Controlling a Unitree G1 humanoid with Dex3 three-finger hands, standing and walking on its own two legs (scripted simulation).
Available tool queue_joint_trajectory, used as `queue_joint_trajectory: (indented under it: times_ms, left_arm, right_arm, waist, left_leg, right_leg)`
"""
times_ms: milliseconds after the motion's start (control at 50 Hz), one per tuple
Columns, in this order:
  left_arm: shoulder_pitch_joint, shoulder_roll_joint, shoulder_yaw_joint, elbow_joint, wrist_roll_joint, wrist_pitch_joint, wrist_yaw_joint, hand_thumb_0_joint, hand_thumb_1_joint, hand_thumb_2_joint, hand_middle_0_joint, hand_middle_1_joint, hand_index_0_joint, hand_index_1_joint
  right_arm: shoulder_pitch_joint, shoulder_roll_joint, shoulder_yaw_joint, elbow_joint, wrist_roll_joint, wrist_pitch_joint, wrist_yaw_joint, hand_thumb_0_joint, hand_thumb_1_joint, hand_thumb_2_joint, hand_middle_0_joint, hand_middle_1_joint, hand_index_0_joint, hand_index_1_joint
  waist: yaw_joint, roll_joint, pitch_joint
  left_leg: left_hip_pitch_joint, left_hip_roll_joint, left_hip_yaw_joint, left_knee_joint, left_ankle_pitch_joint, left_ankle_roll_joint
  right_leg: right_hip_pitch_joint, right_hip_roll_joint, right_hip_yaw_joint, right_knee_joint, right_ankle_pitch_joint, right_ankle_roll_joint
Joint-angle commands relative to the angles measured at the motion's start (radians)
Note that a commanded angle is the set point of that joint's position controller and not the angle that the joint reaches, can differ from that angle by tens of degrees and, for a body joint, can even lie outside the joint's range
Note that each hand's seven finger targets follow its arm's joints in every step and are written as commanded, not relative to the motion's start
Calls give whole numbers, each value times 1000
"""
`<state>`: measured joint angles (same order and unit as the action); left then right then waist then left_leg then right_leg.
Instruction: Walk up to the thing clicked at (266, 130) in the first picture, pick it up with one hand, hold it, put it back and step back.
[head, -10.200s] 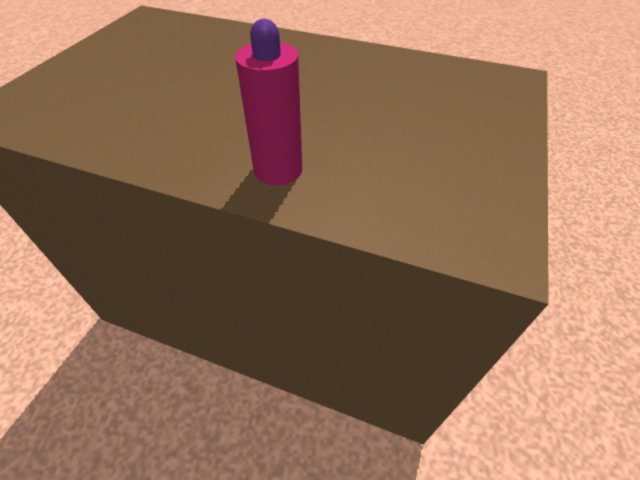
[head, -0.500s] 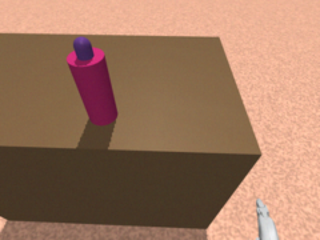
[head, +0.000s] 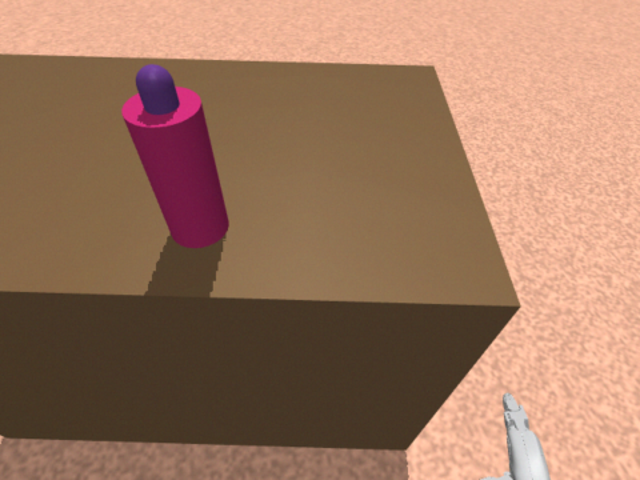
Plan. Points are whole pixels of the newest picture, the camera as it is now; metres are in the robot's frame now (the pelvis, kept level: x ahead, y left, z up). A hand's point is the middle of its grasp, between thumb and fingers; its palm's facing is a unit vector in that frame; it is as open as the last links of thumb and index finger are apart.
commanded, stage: go down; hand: left
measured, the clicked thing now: (179, 161) +0.47 +0.18 +0.15
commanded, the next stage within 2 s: approach in 0.68 s
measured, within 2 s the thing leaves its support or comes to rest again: neither
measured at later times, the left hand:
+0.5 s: hand out of the picture +0.36 +0.38 +0.22, palm faces +0.17 -0.99 +0.00, open 17.8 cm
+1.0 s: hand out of the picture +0.36 +0.36 +0.21, palm faces +0.14 -0.99 -0.01, open 17.7 cm
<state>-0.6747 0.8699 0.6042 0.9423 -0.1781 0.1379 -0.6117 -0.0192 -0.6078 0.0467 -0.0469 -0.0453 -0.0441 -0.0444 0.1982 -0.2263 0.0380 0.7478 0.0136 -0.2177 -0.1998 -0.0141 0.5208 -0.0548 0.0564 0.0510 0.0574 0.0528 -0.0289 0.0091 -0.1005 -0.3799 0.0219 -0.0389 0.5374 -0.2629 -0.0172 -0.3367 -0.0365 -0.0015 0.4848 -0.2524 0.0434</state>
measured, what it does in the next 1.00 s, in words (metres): stands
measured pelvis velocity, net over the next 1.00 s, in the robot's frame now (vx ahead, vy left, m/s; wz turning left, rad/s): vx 0.00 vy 0.00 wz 0.00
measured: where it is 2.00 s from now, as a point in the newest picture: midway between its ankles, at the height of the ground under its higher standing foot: outside the picture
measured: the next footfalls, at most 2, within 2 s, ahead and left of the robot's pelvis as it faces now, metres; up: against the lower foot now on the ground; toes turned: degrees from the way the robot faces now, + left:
none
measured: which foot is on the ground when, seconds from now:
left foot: down 0.00-1.00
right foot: down 0.00-1.00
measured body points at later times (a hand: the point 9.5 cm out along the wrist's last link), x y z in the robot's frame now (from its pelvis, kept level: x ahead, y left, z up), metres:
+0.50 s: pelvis +0.01 +0.00 +0.00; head +0.02 +0.01 +0.45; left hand +0.34 +0.43 +0.22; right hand +0.16 -0.25 -0.09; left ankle +0.00 +0.13 -0.74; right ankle -0.01 -0.15 -0.73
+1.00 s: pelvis +0.00 +0.00 +0.00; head +0.01 +0.01 +0.45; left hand +0.35 +0.42 +0.21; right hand +0.15 -0.24 -0.09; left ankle +0.00 +0.13 -0.74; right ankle -0.01 -0.15 -0.74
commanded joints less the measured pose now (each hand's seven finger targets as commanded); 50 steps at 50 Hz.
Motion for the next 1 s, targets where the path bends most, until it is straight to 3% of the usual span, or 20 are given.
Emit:
queue_joint_trajectory:
  times_ms: [0, 140, 220, 280, 360, 400, 420, 460, 480, 540, 560, 620, 680, 700, 740, 760, 800, 840, 940, 980]
  left_arm:
    - [-385, 386, 38, -180, -27, -72, -4, 0, -611, 44, -49, -45, -49, -50]
    - [-417, 444, 69, -216, -26, -89, -2, 0, -611, 38, -51, -51, -53, -55]
    - [-345, 390, 54, -168, -32, -74, -12, 0, -611, 35, -47, -48, -50, -50]
    - [-356, 411, 57, -206, -30, -77, -9, 0, -611, 33, -51, -46, -52, -49]
    - [-300, 369, 54, -189, -39, -69, -15, 0, -611, 43, -47, -60, -51, -61]
    - [-353, 405, 67, -261, -38, -72, -9, 0, -611, 36, -46, -52, -50, -53]
    - [-343, 416, 89, -267, -43, -67, -9, 0, -611, 42, -46, -54, -48, -57]
    - [-354, 404, 71, -277, -38, -60, -11, 0, -611, 33, -45, -52, -51, -50]
    - [-351, 364, 44, -249, -37, -57, -13, 0, -611, 32, -46, -52, -51, -51]
    - [-370, 387, 54, -246, -38, -63, -6, 0, -611, 29, -48, -54, -55, -51]
    - [-349, 362, 37, -202, -34, -62, -7, 0, -611, 28, -48, -51, -54, -50]
    - [-389, 413, 59, -231, -28, -78, 3, 0, -609, 36, -41, -52, -49, -48]
    - [-402, 378, 36, -248, -25, -74, 4, 0, -611, 32, -42, -54, -51, -49]
    - [-385, 383, 42, -240, -27, -71, 4, 0, -611, 30, -43, -51, -51, -47]
    - [-400, 366, 29, -245, -29, -65, 1, 0, -611, 44, -43, -56, -47, -57]
    - [-386, 373, 34, -250, -29, -64, 0, 0, -611, 63, -78, -80, -55, -107]
    - [-358, 377, 45, -242, -29, -56, -1, 0, -583, 47, -79, -71, -62, -89]
    - [-322, 317, 10, -211, -31, -45, -1, 0, -589, 51, -78, -73, -61, -92]
    - [-349, 220, -53, -193, -50, -65, 16, 0, -611, 35, -75, -64, -65, -77]
    - [-359, 185, -72, -183, -56, -92, 27, 0, -583, 53, -65, -66, -58, -77]
  right_arm:
    - [-78, -129, -44, -140, 0, -49, -17, 0, 534, -54, 49, 50, 50, 50]
    - [-94, -151, -54, -176, -3, -55, -20, 0, 530, -54, 49, 50, 50, 50]
    - [-88, -126, -38, -149, 0, -49, -17, 0, 527, -54, 49, 50, 50, 50]
    - [-86, -136, -51, -154, 1, -44, -22, 0, 529, -54, 49, 50, 50, 50]
    - [-74, -118, -35, -156, 2, -36, -16, 0, 529, -54, 49, 50, 50, 50]
    - [-64, -147, -61, -161, 0, -35, -21, 0, 529, -54, 49, 50, 50, 50]
    - [-56, -118, -34, -144, 1, -32, -20, 0, 529, -54, 49, 50, 50, 50]
    - [-62, -133, -56, -144, 2, -33, -21, 0, 530, -53, 49, 50, 50, 50]
    - [-65, -118, -41, -139, 3, -32, -20, 0, 527, -54, 49, 50, 50, 50]
    - [-69, -139, -57, -132, 4, -35, -21, 0, 531, -52, 49, 50, 50, 50]
    - [-71, -128, -44, -125, 1, -34, -19, 0, 529, -53, 49, 50, 50, 50]
    - [-72, -140, -57, -150, 0, -40, -22, 0, 532, -52, 49, 50, 50, 50]
    - [-80, -114, -30, -176, 1, -45, -16, 0, 532, -52, 49, 50, 50, 50]
    - [-62, -130, -49, -160, 2, -39, -19, 0, 530, -53, 49, 50, 50, 50]
    - [-75, -122, -36, -182, 2, -46, -16, 0, 530, -54, 49, 50, 50, 50]
    - [-51, -144, -60, -161, 0, -42, -18, 0, 515, -52, 49, 49, 49, 49]
    - [-54, -136, -43, -187, 0, -42, -13, 0, 543, -47, 49, 51, 49, 51]
    - [-50, -92, -8, -174, 3, -34, -5, 0, 543, -47, 49, 51, 49, 51]
    - [-66, -100, -8, -179, 3, -39, -1, 0, 549, -44, 49, 51, 49, 51]
    - [-79, -145, -46, -204, 0, -51, -2, 0, 558, -42, 49, 51, 49, 51]
  waist:
    - [0, 146, -245]
    - [6, 167, -312]
    - [12, 134, -258]
    - [13, 149, -280]
    - [17, 128, -282]
    - [10, 149, -322]
    - [25, 161, -305]
    - [12, 170, -301]
    - [1, 149, -283]
    - [-3, 168, -255]
    - [-5, 150, -246]
    - [-1, 146, -272]
    - [2, 167, -303]
    - [-1, 163, -294]
    - [-3, 166, -294]
    - [-2, 185, -290]
    - [12, 179, -282]
    - [18, 156, -237]
    - [-7, 124, -214]
    - [-31, 94, -217]
  left_leg:
    - [207, -37, 25, -48, 246, 28]
    - [235, -32, 22, -30, 289, 26]
    - [193, -30, 19, -32, 307, 26]
    - [192, -39, 30, -29, 265, 31]
    - [209, -29, 20, -21, 335, 29]
    - [229, -31, 21, -14, 364, 29]
    - [220, -35, 25, -8, 367, 31]
    - [230, -33, 23, -15, 360, 29]
    - [225, -33, 23, -14, 352, 31]
    - [218, -29, 19, -26, 305, 24]
    - [210, -27, 14, -30, 291, 25]
    - [202, -37, 24, -20, 276, 32]
    - [226, -36, 25, -18, 282, 32]
    - [219, -36, 22, -20, 286, 30]
    - [227, -30, 19, -22, 286, 27]
    - [233, -27, 17, -23, 303, 22]
    - [224, -21, 13, -27, 319, 17]
    - [192, -22, 15, -33, 300, 19]
    - [175, -24, 18, -42, 203, 25]
    - [186, -23, 18, -37, 160, 28]
  right_leg:
    - [-3, 37, -49, -53, 192, -45]
    - [2, 40, -51, -43, 221, -48]
    - [9, 44, -54, -43, 231, -47]
    - [9, 36, -45, -43, 211, -43]
    - [5, 44, -55, -32, 244, -48]
    - [11, 41, -53, -28, 273, -46]
    - [20, 38, -54, -27, 279, -44]
    - [9, 38, -53, -29, 270, -47]
    - [-2, 39, -54, -29, 264, -45]
    - [-28, 41, -57, -34, 217, -49]
    - [-33, 44, -61, -32, 204, -51]
    - [-4, 36, -52, -35, 216, -43]
    - [2, 35, -53, -32, 219, -44]
    - [-1, 36, -54, -34, 223, -44]
    - [-8, 39, -57, -28, 216, -48]
    - [-12, 41, -59, -26, 222, -50]
    - [-9, 47, -65, -24, 220, -55]
    - [-16, 48, -65, -26, 200, -56]
    - [-55, 48, -61, -29, 141, -51]
    - [-85, 48, -59, -29, 116, -45]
